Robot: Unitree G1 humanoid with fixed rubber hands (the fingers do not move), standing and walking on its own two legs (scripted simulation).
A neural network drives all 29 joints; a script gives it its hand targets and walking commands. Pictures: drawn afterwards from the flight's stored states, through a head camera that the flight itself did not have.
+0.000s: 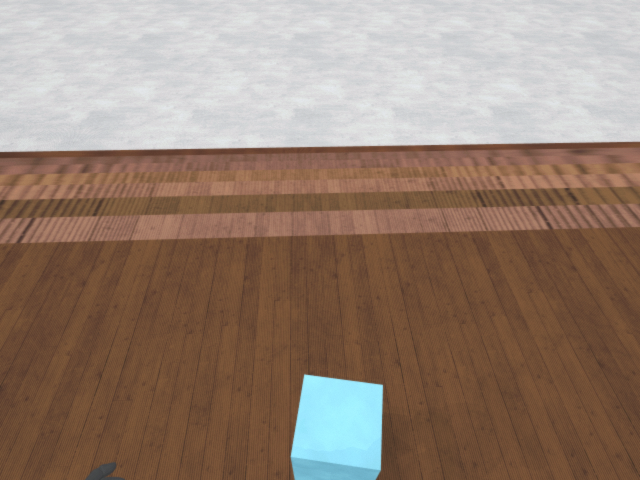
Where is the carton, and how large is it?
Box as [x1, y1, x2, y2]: [291, 374, 382, 479]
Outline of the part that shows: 304,374 291,452 291,461 294,478 375,479 380,470 382,385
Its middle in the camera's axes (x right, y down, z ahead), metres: +0.04 +0.52 +1.05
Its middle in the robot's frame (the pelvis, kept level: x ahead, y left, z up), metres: +0.38 -0.03 -0.66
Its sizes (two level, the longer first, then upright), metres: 0.210 0.200 0.250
